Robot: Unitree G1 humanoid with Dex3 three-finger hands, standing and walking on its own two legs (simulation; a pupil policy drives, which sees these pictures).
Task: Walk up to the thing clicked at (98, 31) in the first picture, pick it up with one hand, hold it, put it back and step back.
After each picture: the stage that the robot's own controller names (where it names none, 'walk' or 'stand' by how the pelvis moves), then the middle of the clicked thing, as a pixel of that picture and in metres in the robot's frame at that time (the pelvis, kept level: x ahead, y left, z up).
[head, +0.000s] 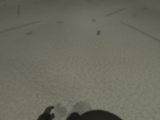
stand; (98, 32) +2.24 -0.05 -0.72
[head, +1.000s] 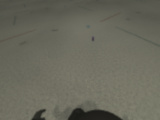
walk; (92, 38) +2.09 +0.23 -0.72
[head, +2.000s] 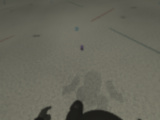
walk; (81, 47) +1.43 +0.38 -0.72
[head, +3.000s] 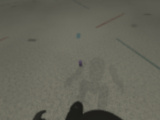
walk; (80, 63) +0.94 +0.30 -0.71
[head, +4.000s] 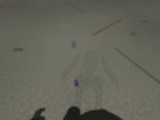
walk; (76, 82) +0.57 +0.20 -0.70
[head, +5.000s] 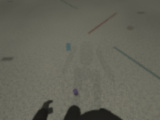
stand; (75, 92) +0.38 +0.20 -0.69
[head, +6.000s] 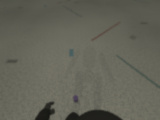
stand; (75, 98) +0.35 +0.19 -0.72
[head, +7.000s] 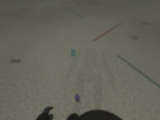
stand; (77, 97) +0.38 +0.18 -0.72
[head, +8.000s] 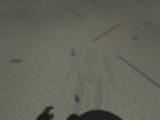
stand; (76, 98) +0.37 +0.19 -0.72
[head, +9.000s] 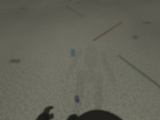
stand; (76, 98) +0.35 +0.19 -0.72
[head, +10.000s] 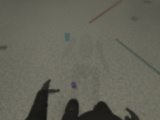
go down; (73, 84) +0.39 +0.19 -0.66
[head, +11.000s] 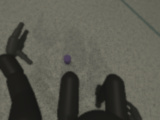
go down; (67, 59) +0.46 +0.19 -0.30
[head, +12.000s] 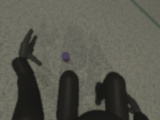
close in; (65, 57) +0.46 +0.19 -0.29
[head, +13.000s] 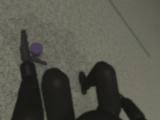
close; (36, 50) +0.45 +0.22 -0.23
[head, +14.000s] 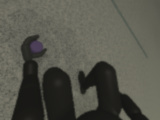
close; (36, 48) +0.45 +0.22 -0.24
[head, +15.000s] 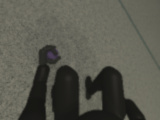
lift; (51, 54) +0.40 +0.22 -0.20
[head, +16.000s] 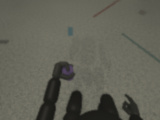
lift; (68, 73) +0.32 +0.17 -0.01
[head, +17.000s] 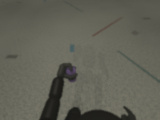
hold; (71, 74) +0.33 +0.16 +0.00
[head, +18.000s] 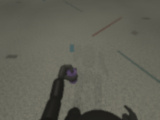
hold; (72, 76) +0.32 +0.16 -0.01
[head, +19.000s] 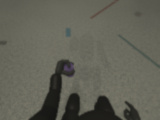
crouch; (69, 70) +0.36 +0.17 -0.07
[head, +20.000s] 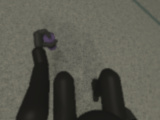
lower; (50, 42) +0.52 +0.22 -0.11
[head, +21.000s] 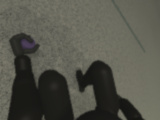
lower; (28, 46) +0.47 +0.24 -0.24
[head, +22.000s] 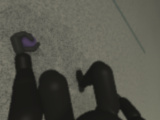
lower; (29, 44) +0.47 +0.24 -0.25
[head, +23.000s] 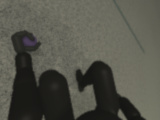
lower; (30, 43) +0.47 +0.23 -0.25
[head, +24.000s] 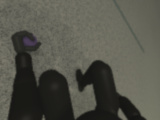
lower; (30, 43) +0.47 +0.23 -0.25
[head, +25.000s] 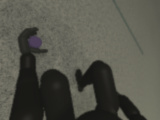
open; (34, 44) +0.47 +0.21 -0.26
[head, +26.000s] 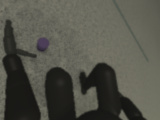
stand; (42, 45) +0.47 +0.21 -0.25
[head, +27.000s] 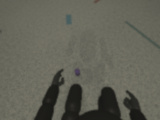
walk; (77, 72) +0.45 +0.15 -0.50
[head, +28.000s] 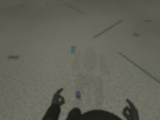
stand; (78, 94) +0.40 +0.15 -0.66
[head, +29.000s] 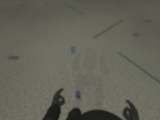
stand; (78, 94) +0.40 +0.16 -0.67
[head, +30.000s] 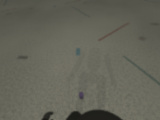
stand; (81, 95) +0.41 +0.15 -0.72
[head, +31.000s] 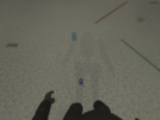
walk; (80, 81) +0.45 +0.11 -0.70
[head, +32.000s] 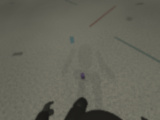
walk; (82, 76) +0.62 +0.19 -0.70
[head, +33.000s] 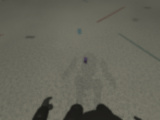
walk; (85, 60) +0.95 +0.16 -0.70
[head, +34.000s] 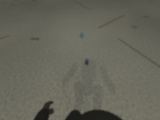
stand; (86, 61) +1.04 +0.13 -0.72
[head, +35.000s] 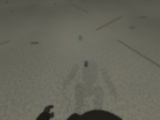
stand; (86, 63) +1.03 +0.15 -0.73
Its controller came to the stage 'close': yes
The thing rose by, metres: 0.70
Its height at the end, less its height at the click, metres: +0.00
